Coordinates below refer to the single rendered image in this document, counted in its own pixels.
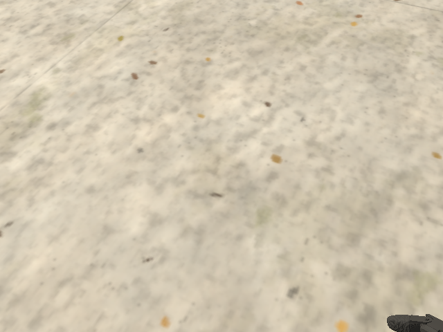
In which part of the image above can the robot right hand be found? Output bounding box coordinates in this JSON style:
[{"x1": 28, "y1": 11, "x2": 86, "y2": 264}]
[{"x1": 387, "y1": 314, "x2": 443, "y2": 332}]

